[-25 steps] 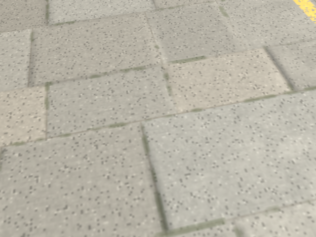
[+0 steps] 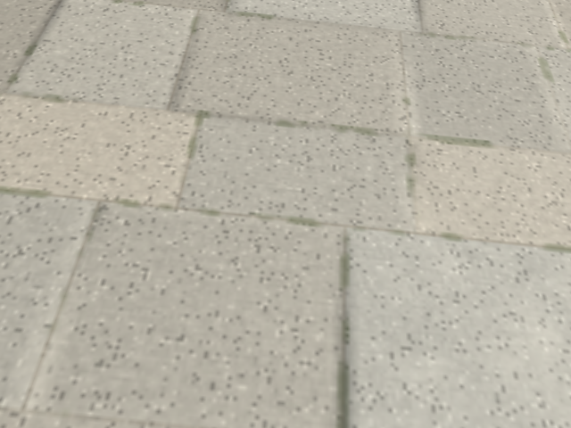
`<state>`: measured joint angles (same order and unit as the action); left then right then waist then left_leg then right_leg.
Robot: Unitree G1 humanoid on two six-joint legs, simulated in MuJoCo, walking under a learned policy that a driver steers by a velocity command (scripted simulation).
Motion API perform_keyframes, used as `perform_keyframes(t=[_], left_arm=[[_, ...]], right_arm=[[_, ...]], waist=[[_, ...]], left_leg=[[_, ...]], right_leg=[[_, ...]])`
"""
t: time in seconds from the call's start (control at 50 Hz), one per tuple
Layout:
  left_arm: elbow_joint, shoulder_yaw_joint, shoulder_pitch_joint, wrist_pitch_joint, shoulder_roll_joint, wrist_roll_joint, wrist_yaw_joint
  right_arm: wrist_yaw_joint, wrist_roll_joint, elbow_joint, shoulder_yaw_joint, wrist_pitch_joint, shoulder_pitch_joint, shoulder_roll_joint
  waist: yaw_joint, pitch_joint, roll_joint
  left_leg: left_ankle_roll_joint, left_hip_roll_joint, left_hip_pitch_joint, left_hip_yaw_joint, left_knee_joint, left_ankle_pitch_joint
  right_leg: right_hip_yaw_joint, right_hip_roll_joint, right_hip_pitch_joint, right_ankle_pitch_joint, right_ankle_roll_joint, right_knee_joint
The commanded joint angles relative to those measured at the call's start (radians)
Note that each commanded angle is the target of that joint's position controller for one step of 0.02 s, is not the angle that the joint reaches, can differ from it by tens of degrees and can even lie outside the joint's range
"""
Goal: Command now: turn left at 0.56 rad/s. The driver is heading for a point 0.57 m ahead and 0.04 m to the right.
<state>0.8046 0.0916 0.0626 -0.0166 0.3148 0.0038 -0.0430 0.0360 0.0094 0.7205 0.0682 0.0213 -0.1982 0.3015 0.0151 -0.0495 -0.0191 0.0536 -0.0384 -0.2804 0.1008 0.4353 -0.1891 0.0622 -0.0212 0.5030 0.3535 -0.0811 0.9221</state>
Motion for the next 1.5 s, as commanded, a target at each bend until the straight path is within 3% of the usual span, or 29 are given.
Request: perform_keyframes(t=[0.02, 0.18, 0.2, 0.22, 0.24, 0.26, 0.32, 0.42, 0.5, 0.54, 0.56, 0.6, 0.64, 0.7, 0.82, 0.84, 0.86, 0.88, 0.92, 0.98, 1.22, 1.28, 1.32, 1.34, 1.36, 1.38, 1.4, 1.44, 1.5], left_arm=[[-0.065, 0.009, -0.040, 0.017, 0.061, 0.003, 0.006], [-0.027, 0.014, 0.076, 0.049, 0.083, 0.008, 0.040], [-0.023, 0.020, 0.088, 0.049, 0.112, -0.003, 0.040], [-0.039, 0.026, 0.076, 0.043, 0.169, -0.021, 0.034], [-0.036, 0.027, 0.066, 0.041, 0.198, -0.049, 0.036], [-0.052, 0.016, 0.038, 0.047, 0.156, -0.041, 0.036], [-0.053, -0.007, -0.024, 0.049, 0.091, -0.001, 0.029], [-0.008, -0.018, 0.021, 0.029, 0.096, -0.007, 0.020], [0.020, -0.022, 0.061, 0.017, 0.112, 0.008, 0.027], [0.031, -0.038, 0.096, 0.039, 0.077, -0.010, 0.042], [0.024, -0.046, 0.099, 0.049, 0.032, -0.009, 0.043], [-0.012, -0.036, -0.030, 0.064, 0.074, 0.011, 0.041], [-0.025, -0.023, -0.038, 0.077, 0.091, 0.028, 0.042], [-0.022, -0.026, -0.030, 0.106, 0.069, 0.032, 0.067], [0.080, -0.017, 0.194, 0.097, 0.076, 0.024, 0.080], [0.099, -0.006, 0.283, 0.096, 0.105, 0.029, 0.070], [0.104, 0.012, 0.379, 0.096, 0.207, 0.017, 0.059], [0.111, 0.019, 0.400, 0.106, 0.256, 0.003, 0.072], [0.072, -0.016, 0.253, 0.122, 0.138, 0.003, 0.073], [0.052, -0.032, 0.205, 0.120, 0.101, -0.011, 0.068], [0.113, -0.026, 0.366, 0.090, 0.136, 0.016, 0.037], [0.111, -0.013, 0.355, 0.077, 0.164, 0.014, 0.033], [0.101, -0.018, 0.341, 0.062, 0.156, 0.004, 0.031], [0.070, -0.039, 0.359, 0.064, 0.098, -0.022, 0.031], [0.073, -0.075, 0.514, 0.083, -0.042, 0.002, 0.042], [0.075, -0.040, 0.404, 0.099, 0.106, 0.034, 0.046], [0.036, -0.023, 0.301, 0.106, 0.145, 0.056, 0.046], [0.031, -0.020, 0.252, 0.103, 0.110, 0.028, 0.032], [0.057, -0.024, 0.336, 0.062, 0.045, 0.017, 0.026]], right_arm=[[0.010, 0.000, -0.069, 0.053, -0.002, 0.010, 0.192], [0.005, 0.014, -0.092, 0.042, 0.022, 0.085, 0.167], [0.008, 0.009, -0.088, 0.033, 0.023, 0.054, 0.140], [0.005, -0.012, -0.082, 0.016, 0.020, -0.001, 0.085], [0.006, -0.003, -0.111, 0.029, 0.010, 0.013, 0.120], [0.008, -0.013, -0.089, 0.049, 0.004, 0.000, 0.193], [0.014, -0.007, -0.041, 0.054, 0.021, -0.010, 0.162], [0.001, -0.004, -0.049, 0.006, 0.011, 0.054, 0.055], [-0.004, 0.003, 0.004, 0.010, 0.006, -0.015, 0.071], [0.003, -0.011, 0.007, 0.018, 0.010, -0.042, 0.137], [-0.001, -0.012, 0.033, 0.037, 0.013, -0.065, 0.200], [-0.015, -0.018, 0.031, 0.031, -0.008, -0.092, 0.176], [-0.010, -0.014, 0.050, 0.029, -0.042, -0.117, 0.168], [-0.006, 0.010, 0.049, 0.024, -0.066, -0.111, 0.144], [-0.025, 0.008, 0.039, 0.018, -0.060, -0.072, 0.121], [-0.028, 0.001, 0.036, 0.003, -0.065, -0.066, 0.078], [-0.027, -0.013, -0.003, -0.020, -0.076, -0.054, -0.003], [-0.016, 0.018, -0.042, -0.006, -0.095, -0.056, 0.044], [-0.021, 0.041, -0.025, 0.016, -0.111, -0.040, 0.129], [-0.033, 0.008, -0.006, 0.016, -0.112, -0.026, 0.090], [-0.083, 0.015, -0.123, -0.020, -0.123, 0.281, 0.024], [-0.088, 0.011, -0.115, -0.002, -0.124, 0.218, 0.075], [-0.068, 0.010, -0.049, 0.037, -0.118, -0.043, 0.148], [-0.052, -0.006, -0.017, 0.054, -0.110, -0.223, 0.220], [-0.064, -0.014, 0.001, 0.054, -0.111, -0.228, 0.246], [-0.063, -0.009, -0.010, 0.029, -0.114, -0.201, 0.135], [-0.059, -0.006, -0.010, 0.018, -0.117, -0.123, 0.109], [-0.063, -0.019, -0.006, 0.008, -0.128, -0.008, 0.078], [-0.073, -0.029, 0.022, 0.002, -0.151, 0.044, 0.051]], waist=[[0.010, 0.139, 0.166], [-0.039, 0.155, 0.177], [-0.030, 0.161, 0.129], [0.013, 0.176, -0.089], [0.019, 0.119, -0.255], [0.005, 0.107, -0.169], [0.015, 0.061, -0.106], [-0.030, 0.092, -0.156], [-0.010, 0.110, -0.137], [-0.017, 0.135, -0.023], [-0.039, 0.132, 0.159], [0.044, -0.013, 0.223], [0.047, -0.097, 0.267], [0.032, -0.070, 0.188], [-0.086, 0.027, 0.134], [-0.131, 0.049, 0.074], [-0.151, 0.094, -0.192], [-0.139, 0.108, -0.282], [-0.082, -0.051, -0.138], [-0.048, -0.044, -0.081], [-0.102, -0.084, -0.040], [-0.036, -0.009, -0.069], [0.109, 0.170, -0.072], [0.154, 0.337, 0.056], [0.053, 0.489, 0.325], [0.105, 0.379, 0.192], [0.089, 0.208, 0.151], [0.016, 0.074, 0.063], [-0.061, 0.081, 0.082]], left_leg=[[0.171, 0.228, 0.183, 0.267, -0.075, 0.301], [0.110, 0.166, 0.123, 0.354, 0.020, 0.301], [0.062, 0.122, 0.059, 0.320, 0.067, 0.168], [0.004, 0.002, -0.058, 0.183, 0.260, -0.145], [-0.046, -0.102, -0.212, 0.081, 0.418, -0.474], [-0.080, -0.049, -0.223, 0.107, 0.598, -0.464], [-0.127, -0.034, -0.244, 0.112, 0.690, -0.307], [-0.159, 0.033, -0.073, -0.031, 0.326, -0.259], [-0.118, 0.019, 0.145, -0.093, -0.084, -0.015], [-0.049, 0.125, 0.332, 0.032, -0.070, 0.097], [0.030, 0.161, 0.263, 0.094, -0.056, -0.181], [0.142, 0.279, 0.146, 0.328, -0.248, -0.564], [0.183, 0.344, 0.160, 0.421, -0.299, -0.498], [0.149, 0.312, 0.249, 0.319, -0.286, -0.326], [0.086, 0.192, -0.075, 0.104, -0.142, -0.200], [0.044, 0.145, -0.152, 0.048, 0.017, -0.171], [-0.035, 0.043, -0.309, -0.075, 0.395, -0.259], [-0.048, -0.011, -0.454, -0.026, 0.629, -0.409], [-0.008, 0.111, -0.549, 0.003, 0.731, -0.234], [-0.012, 0.171, -0.471, -0.025, 0.637, -0.045], [-0.041, 0.094, -0.350, -0.108, 0.084, 0.270], [0.010, 0.050, -0.235, -0.127, 0.069, 0.164], [0.066, 0.028, 0.155, -0.142, 0.059, 0.154], [0.122, 0.242, 0.496, 0.091, 0.117, 0.137], [0.264, 0.459, 0.755, 0.582, -0.034, -0.157], [0.211, 0.428, 0.648, 0.588, -0.132, -0.280], [0.168, 0.399, 0.497, 0.418, -0.163, -0.235], [0.153, 0.324, 0.236, 0.191, -0.197, 0.207], [0.170, 0.279, 0.094, 0.007, -0.219, 0.601]], right_leg=[[0.022, -0.004, 0.020, -0.014, -0.013, -0.118], [-0.004, -0.011, -0.264, -0.187, 0.040, -0.537], [0.047, 0.065, -0.359, -0.293, 0.070, -0.589], [0.245, 0.259, -0.452, -0.460, 0.148, -0.616], [0.441, 0.399, -0.393, -0.576, 0.338, -0.629], [0.441, 0.418, -0.359, -0.517, 0.393, -0.639], [0.246, 0.273, -0.362, -0.413, 0.295, -0.610], [0.122, 0.204, -0.393, -0.502, 0.282, -0.582], [0.128, 0.197, -0.357, -0.422, 0.255, -0.553], [0.081, 0.135, -0.200, -0.141, 0.157, -0.506], [-0.070, 0.003, -0.160, 0.060, 0.106, -0.423], [-0.118, -0.019, -0.048, 0.105, 0.076, -0.226], [-0.050, 0.038, 0.083, 0.182, 0.110, -0.076], [-0.042, 0.084, 0.119, 0.111, 0.148, -0.149], [-0.146, -0.011, -0.476, -0.158, 0.112, -0.407], [-0.053, 0.053, -0.590, -0.108, 0.138, -0.453], [0.306, 0.287, -0.696, 0.051, 0.235, -0.609], [0.686, 0.424, -0.678, 0.314, 0.375, -0.766], [0.519, 0.371, -0.558, 0.340, 0.330, -0.778], [0.268, 0.260, -0.483, -0.003, 0.271, -0.791], [0.019, 0.255, -0.531, -0.423, 0.265, -0.802], [0.006, 0.278, -0.628, -0.761, 0.237, -0.667], [-0.023, 0.215, -0.530, -0.949, 0.194, -0.331], [-0.042, 0.148, -0.283, -0.587, 0.169, -0.007], [0.016, -0.034, 0.055, 0.205, 0.126, 0.303], [0.108, 0.013, 0.146, 0.207, 0.135, 0.387], [0.078, 0.057, 0.192, 0.111, 0.142, 0.382], [0.050, 0.114, 0.101, -0.005, 0.116, 0.300], [0.033, 0.125, -0.043, -0.015, 0.079, 0.221]])
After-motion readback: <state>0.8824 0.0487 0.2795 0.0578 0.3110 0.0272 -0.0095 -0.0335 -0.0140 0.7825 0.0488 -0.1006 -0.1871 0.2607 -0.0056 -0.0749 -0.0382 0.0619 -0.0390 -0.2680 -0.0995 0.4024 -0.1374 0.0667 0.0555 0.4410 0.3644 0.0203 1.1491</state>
